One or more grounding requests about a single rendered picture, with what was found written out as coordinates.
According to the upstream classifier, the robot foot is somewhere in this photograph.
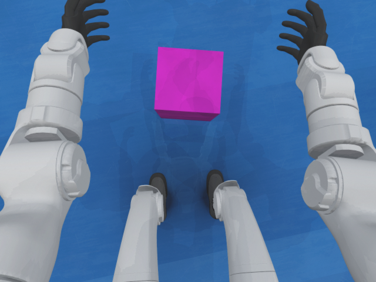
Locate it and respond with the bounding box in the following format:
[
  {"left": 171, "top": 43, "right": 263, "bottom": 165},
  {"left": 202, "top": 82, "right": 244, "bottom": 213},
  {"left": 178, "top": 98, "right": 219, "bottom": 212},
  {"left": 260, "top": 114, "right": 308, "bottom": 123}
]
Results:
[
  {"left": 149, "top": 173, "right": 167, "bottom": 220},
  {"left": 206, "top": 170, "right": 224, "bottom": 219}
]

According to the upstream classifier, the carton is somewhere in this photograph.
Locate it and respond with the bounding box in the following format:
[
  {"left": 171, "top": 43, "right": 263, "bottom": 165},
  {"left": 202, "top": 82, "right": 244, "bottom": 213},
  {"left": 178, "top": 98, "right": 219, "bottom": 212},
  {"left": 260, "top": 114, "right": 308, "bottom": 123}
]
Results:
[{"left": 155, "top": 47, "right": 224, "bottom": 121}]

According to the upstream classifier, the left robot hand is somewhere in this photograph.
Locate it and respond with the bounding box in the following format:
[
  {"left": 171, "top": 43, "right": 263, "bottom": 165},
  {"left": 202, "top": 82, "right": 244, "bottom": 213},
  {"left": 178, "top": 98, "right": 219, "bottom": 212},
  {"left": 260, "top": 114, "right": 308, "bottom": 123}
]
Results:
[{"left": 61, "top": 0, "right": 110, "bottom": 48}]

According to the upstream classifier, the robot left forearm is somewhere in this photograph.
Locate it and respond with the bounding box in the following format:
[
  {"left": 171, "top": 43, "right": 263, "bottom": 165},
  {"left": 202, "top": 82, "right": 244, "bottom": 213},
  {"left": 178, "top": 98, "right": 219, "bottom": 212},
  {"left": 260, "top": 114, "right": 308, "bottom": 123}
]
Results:
[{"left": 0, "top": 28, "right": 90, "bottom": 197}]

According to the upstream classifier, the left robot foot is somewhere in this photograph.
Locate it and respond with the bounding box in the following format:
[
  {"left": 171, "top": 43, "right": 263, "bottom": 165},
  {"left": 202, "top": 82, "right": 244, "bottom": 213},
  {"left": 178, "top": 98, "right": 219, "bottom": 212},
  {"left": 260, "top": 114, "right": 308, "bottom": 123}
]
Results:
[{"left": 149, "top": 173, "right": 167, "bottom": 220}]

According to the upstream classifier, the robot right upper arm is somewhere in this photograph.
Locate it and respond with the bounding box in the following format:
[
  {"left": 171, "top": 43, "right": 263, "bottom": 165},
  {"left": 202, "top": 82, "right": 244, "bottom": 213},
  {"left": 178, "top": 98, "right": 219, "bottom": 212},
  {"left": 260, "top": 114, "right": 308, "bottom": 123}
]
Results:
[{"left": 301, "top": 156, "right": 376, "bottom": 282}]

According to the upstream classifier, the right robot foot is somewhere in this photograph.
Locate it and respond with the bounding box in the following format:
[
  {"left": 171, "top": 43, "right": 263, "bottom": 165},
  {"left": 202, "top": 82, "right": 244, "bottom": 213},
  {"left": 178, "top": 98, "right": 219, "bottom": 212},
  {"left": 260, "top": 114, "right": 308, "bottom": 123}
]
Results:
[{"left": 206, "top": 170, "right": 224, "bottom": 219}]

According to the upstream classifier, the right robot hand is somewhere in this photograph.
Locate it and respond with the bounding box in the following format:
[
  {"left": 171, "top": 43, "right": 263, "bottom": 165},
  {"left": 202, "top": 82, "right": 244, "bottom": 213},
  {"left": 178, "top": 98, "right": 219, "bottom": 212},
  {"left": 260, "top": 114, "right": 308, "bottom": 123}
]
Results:
[{"left": 277, "top": 0, "right": 328, "bottom": 65}]

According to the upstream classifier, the robot right forearm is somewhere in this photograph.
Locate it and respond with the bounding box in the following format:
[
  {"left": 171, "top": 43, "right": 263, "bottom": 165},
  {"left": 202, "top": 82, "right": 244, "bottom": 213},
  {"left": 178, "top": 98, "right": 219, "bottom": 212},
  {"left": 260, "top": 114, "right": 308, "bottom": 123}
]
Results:
[{"left": 296, "top": 46, "right": 376, "bottom": 162}]

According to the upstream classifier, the robot left upper arm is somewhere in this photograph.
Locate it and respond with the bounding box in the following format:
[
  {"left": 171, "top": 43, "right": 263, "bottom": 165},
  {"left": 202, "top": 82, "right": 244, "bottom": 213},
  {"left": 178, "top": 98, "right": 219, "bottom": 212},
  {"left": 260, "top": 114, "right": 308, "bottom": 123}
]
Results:
[{"left": 0, "top": 140, "right": 90, "bottom": 282}]

